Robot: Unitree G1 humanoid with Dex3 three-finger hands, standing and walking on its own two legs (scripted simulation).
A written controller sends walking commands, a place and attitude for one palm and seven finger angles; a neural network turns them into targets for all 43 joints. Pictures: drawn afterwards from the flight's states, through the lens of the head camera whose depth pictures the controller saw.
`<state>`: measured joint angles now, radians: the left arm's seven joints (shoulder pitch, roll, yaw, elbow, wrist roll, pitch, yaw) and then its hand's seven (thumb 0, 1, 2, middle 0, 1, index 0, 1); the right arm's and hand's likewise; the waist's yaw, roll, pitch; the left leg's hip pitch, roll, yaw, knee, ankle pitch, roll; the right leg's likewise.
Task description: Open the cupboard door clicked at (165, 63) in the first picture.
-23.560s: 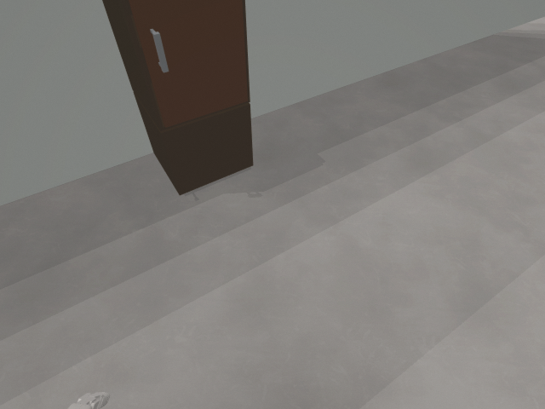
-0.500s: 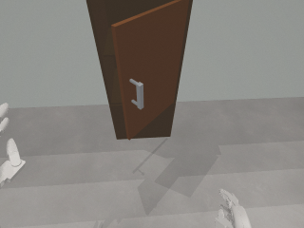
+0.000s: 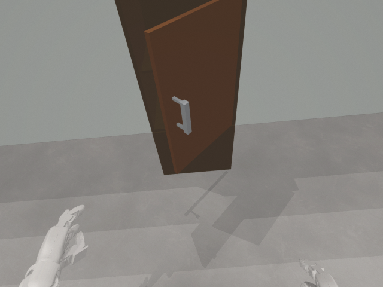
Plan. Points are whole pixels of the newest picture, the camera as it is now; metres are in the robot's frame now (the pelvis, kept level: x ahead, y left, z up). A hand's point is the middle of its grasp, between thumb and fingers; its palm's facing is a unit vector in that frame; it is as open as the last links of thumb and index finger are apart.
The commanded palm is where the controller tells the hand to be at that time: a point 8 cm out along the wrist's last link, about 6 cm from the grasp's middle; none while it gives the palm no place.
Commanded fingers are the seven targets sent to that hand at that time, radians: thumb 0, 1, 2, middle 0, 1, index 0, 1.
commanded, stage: let the arm hang, fingers relaxed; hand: left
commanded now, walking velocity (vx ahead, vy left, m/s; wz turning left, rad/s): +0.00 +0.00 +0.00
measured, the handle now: (181, 115) +0.63 +0.08 -0.02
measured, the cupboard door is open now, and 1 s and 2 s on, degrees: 44 44 44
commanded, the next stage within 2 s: look to check the result in 0.96 s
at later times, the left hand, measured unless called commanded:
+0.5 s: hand out of the picture -0.03 +0.19 -0.16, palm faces +0.01 -0.96 -0.27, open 7.3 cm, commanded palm none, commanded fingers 0.00 0.90 0.90 -0.20 -0.30 -0.20 -0.30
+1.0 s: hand out of the picture +0.04 +0.16 -0.16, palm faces +0.00 -0.98 -0.22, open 7.3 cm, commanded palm none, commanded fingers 0.00 0.90 0.90 -0.20 -0.30 -0.20 -0.30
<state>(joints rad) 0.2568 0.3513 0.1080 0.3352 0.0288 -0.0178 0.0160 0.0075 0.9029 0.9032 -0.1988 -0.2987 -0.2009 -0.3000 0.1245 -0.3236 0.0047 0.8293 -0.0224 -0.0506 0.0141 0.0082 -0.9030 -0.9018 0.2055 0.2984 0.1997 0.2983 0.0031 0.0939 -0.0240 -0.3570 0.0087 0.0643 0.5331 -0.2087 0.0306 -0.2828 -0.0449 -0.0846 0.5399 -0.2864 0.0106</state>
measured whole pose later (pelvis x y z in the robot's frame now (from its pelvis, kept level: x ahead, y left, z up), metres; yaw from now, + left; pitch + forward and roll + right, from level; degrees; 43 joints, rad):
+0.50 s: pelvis +0.00 -0.02 +0.01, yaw +0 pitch -1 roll +0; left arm 0.29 0.22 0.00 1.17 0.01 0.02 0.02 0.01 0.92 0.90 -0.20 -0.30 -0.20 -0.30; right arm 0.27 -0.20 0.00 1.15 -0.02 0.02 -0.02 0.01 -0.91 -0.90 0.20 0.30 0.20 0.30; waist 0.00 0.03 0.06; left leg -0.24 0.03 0.05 0.41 -0.15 0.00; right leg -0.16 -0.01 -0.10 0.40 -0.23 -0.02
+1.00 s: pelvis +0.01 -0.02 +0.01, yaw -1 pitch -1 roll +0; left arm 0.22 0.17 0.00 1.13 0.01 -0.01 0.03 0.01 0.92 0.90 -0.20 -0.30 -0.20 -0.30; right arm 0.24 -0.18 0.00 1.15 -0.03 0.00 -0.02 0.00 -0.91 -0.90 0.20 0.30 0.20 0.30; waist -0.01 0.01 0.03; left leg -0.20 0.03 0.06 0.38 -0.16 0.00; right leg -0.13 -0.02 -0.09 0.39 -0.24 -0.01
